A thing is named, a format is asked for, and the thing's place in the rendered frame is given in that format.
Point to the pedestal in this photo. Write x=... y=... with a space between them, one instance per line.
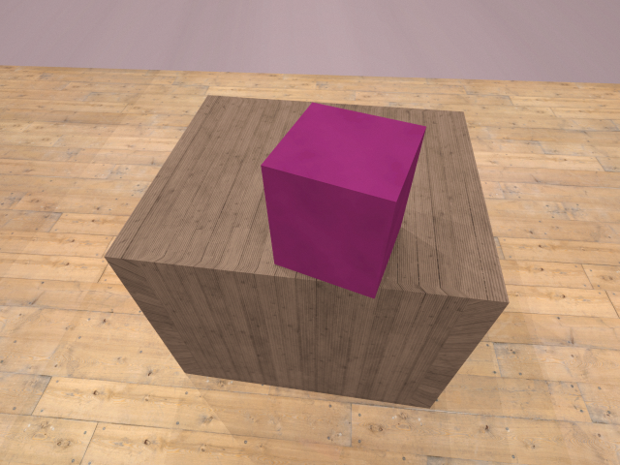
x=196 y=257

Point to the carton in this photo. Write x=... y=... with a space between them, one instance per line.
x=336 y=188

